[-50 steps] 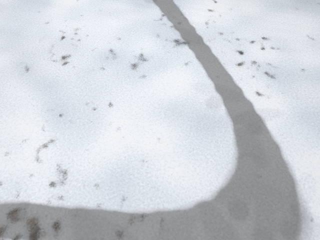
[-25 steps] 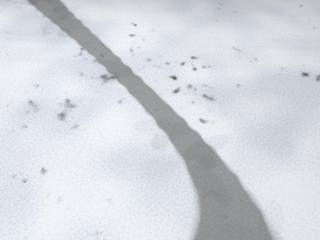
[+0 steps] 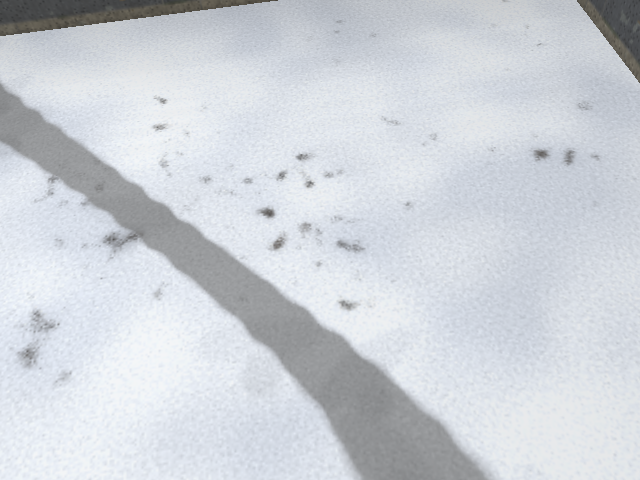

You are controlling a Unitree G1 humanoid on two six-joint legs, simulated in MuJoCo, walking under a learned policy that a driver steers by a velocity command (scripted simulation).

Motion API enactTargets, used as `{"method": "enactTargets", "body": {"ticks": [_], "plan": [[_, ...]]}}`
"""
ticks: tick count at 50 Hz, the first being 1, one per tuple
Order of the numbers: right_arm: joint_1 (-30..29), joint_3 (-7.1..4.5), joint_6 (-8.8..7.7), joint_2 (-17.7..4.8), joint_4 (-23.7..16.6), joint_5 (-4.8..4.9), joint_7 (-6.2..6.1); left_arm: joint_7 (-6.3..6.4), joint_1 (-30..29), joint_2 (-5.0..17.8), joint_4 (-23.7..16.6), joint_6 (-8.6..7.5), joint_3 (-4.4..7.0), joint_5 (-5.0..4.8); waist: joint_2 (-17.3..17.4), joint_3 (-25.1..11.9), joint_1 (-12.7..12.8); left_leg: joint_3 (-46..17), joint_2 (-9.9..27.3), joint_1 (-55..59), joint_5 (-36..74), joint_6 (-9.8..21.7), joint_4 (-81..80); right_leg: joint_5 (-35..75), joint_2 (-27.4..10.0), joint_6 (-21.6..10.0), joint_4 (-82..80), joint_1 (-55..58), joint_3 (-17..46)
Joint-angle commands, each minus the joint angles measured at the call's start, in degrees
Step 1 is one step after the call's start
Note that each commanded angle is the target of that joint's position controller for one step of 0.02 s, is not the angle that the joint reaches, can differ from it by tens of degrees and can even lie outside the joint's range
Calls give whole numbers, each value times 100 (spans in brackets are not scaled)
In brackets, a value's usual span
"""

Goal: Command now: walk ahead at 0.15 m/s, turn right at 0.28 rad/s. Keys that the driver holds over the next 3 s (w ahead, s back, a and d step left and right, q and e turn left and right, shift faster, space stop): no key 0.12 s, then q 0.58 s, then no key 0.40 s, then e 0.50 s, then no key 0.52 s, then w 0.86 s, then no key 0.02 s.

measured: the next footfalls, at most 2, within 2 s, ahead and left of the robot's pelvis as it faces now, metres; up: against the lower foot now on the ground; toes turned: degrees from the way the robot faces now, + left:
left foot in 0.12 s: +0.20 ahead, +0.10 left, +0.00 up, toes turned -1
right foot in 0.56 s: +0.11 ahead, -0.08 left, +0.00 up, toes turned +13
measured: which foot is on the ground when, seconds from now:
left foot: up 0.00-0.10, down 0.12-0.56, up 0.58-0.94, down 0.96-1.00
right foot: down 0.00-0.14, up 0.16-0.54, down 0.56-0.98, up 1.00-1.00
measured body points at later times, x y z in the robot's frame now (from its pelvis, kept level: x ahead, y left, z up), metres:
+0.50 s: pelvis +0.07 +0.02 +0.00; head +0.10 +0.03 +0.44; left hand +0.14 +0.29 -0.14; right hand +0.16 -0.25 -0.14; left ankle +0.16 +0.10 -0.74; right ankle +0.07 -0.10 -0.72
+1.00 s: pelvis +0.05 +0.02 -0.01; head +0.06 +0.04 +0.44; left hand +0.01 +0.30 -0.14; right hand +0.25 -0.18 -0.12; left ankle -0.01 +0.11 -0.74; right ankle +0.07 -0.09 -0.74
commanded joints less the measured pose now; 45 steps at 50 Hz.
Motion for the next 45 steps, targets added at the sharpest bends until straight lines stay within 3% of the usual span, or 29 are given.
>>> {"method": "enactTargets", "body": {"ticks": [1, 3, 5, 6, 7, 8, 9, 10, 11, 12, 13, 16, 19, 22, 25, 27, 28, 29, 30, 31, 32, 33, 35, 37, 39, 45], "plan": [[-90, -39, -84, -415, -316, 30, -30, 87, 425, 686, -154, 2, 108, 65, -760, -549, 82, 244, -289, 412, 149, 134, -509, 5313, -1496, -152, 357, 542, 592], [253, -58, -142, -523, -192, 24, -62, 116, 244, 706, -188, 11, 99, 103, -783, -525, -76, 193, -396, 958, -147, 310, -929, 5449, -1567, -103, 683, 476, 701], [1001, -104, -230, -629, 76, 2, -125, 122, -38, 814, -219, -32, 110, 22, -662, -605, -489, 203, -486, 1968, 300, 527, -1905, 5442, -1446, 41, 1415, 328, 729], [1464, -129, -326, -762, 195, -26, -164, 100, -112, 779, -298, -86, 82, -41, -320, -905, -689, -230, 11, 2976, 2287, 684, -2199, 4402, -1157, 178, 2157, -113, 625], [1722, -157, -348, -1097, 155, -22, -161, 98, 506, 435, -321, -108, 11, -124, 764, -1617, -477, -1655, 1517, 4144, 5750, 1456, -1770, 722, -421, 391, 3668, -870, 186], [1659, -66, -240, -787, 223, 133, -118, 103, 1062, 444, -63, 21, 27, -108, 1068, -2185, -287, -2666, 2098, 4090, 5941, 2195, -2077, -2124, 46, 480, 4291, -1138, 104], [1216, 13, -202, -537, 136, 189, -48, 94, 900, 576, 87, 133, 31, 88, 364, -1568, -141, -2490, 1842, 3374, 4521, 2181, -2347, -2087, -237, 498, 4519, -1276, 277], [805, 50, -155, -410, 75, 159, -33, 73, 424, 562, 34, 193, 22, 194, 95, -1017, -131, -2129, 1473, 2849, 3244, 1971, -2564, -1857, -398, 547, 4446, -1438, 154], [558, 51, -86, -445, 30, 113, -44, 63, 119, 551, -55, 260, 21, 188, 85, -682, -63, -1819, 1141, 2421, 2383, 1724, -2791, -1666, -547, 597, 4156, -1481, 12], [520, -11, -28, -628, 40, 100, -60, 55, -21, 570, -120, 330, 24, 172, 304, -524, -29, -1625, 874, 2165, 1777, 1552, -2939, -1501, -609, 652, 3909, -1461, -101], [564, -72, 23, -766, 63, 69, -54, 55, 19, 518, -80, 379, -3, 158, 423, -551, -28, -1502, 672, 2091, 1470, 1459, -2977, -1398, -542, 705, 3844, -1408, -253], [810, -185, 95, -885, 107, 73, -34, 106, -153, 442, -130, 439, -35, 81, 392, -737, -141, -1632, 542, 2231, 310, 1406, -3088, -1328, -522, 809, 3433, -1565, -327], [852, -272, 196, -921, 90, 48, -28, 160, -511, 444, -269, 467, -47, 56, 516, -702, -276, -1962, 506, 2121, -1134, 1397, -3342, -1239, -547, 819, 3030, -1655, -321], [780, -348, 286, -948, 53, 26, -5, 188, -565, 428, -341, 433, -61, 9, 582, -711, -308, -2173, 449, 1903, -1557, 1301, -3458, -1147, -485, 762, 2569, -1376, -342], [628, -412, 374, -957, 12, 39, 26, 227, -240, 418, -318, 365, -67, -47, 666, -714, -219, -2366, 352, 1638, -1668, 1071, -3536, -1009, -345, 594, 1662, -768, -391], [396, -437, 432, -925, -64, 104, 29, 270, 286, 461, -232, 295, -48, -22, 657, -632, 52, -2295, 50, 1192, -1978, 679, -3433, -507, -334, 385, 292, 37, -399], [400, -400, 425, -753, -165, 159, 31, 323, 408, 827, -262, 258, 35, 53, 121, -504, 32, -1871, -385, 747, -2273, 285, -2886, -1051, -962, 209, -651, 330, 251], [458, -345, 397, -410, -318, 273, 32, 364, 16, 1460, -470, 254, 192, 112, -1561, -520, -137, -735, -1250, 44, -2473, 105, -1049, -2017, -2624, -349, -1245, 169, 2232], [482, -428, 363, -793, -166, 37, -14, 344, -829, 1329, -684, 256, 164, 185, -1184, -73, -298, -357, -1070, 63, -2381, 76, 301, -1396, -3167, -679, -1322, -986, 2276], [607, -491, 364, -940, -66, -5, 17, 334, -1041, 878, -799, 224, 41, 181, -687, -152, -484, -494, -924, 652, -2078, 114, 1115, -525, -2808, -669, -1057, -1426, 1709], [903, -488, 381, -843, 43, -32, 55, 319, -1308, 645, -848, 193, -26, 154, -574, -182, -740, -447, -921, 781, -1745, 133, 1637, 213, -2394, -449, -828, -1463, 1043], [1088, -484, 418, -803, 107, -66, 71, 311, -1390, 619, -920, 163, -41, 122, -703, -289, -799, -358, -887, 714, -1569, 110, 2035, 687, -2154, -317, -662, -1225, 607], [1070, -451, 476, -759, 116, -57, 113, 296, -1135, 640, -964, 149, -44, 106, -912, -333, -602, -140, -787, 402, -1599, -24, 2211, 1658, -2014, -347, -392, -686, 162], [673, -383, 493, -657, -42, -23, 137, 265, -511, 713, -796, 143, -15, 109, -969, -363, -254, -145, -730, 165, -1721, -139, 1681, 2495, -2118, -489, -166, 33, 183], [478, -324, 508, -572, -132, 16, 149, 238, -155, 839, -668, 138, 35, 109, -1067, -485, -71, -178, -731, 258, -1952, -169, 1106, 3033, -2270, -564, 40, 530, 229], [429, -193, 495, -498, -177, 166, 57, 61, -333, 1048, -593, 182, 104, 130, -1405, -632, -60, 338, -752, 1761, -2080, 89, -888, 3563, -2286, -503, 460, 157, 80]]}}
Over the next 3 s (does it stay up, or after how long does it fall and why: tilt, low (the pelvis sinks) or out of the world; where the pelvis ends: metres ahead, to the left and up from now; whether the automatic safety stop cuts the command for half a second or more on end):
stays up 0.32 0.06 -0.03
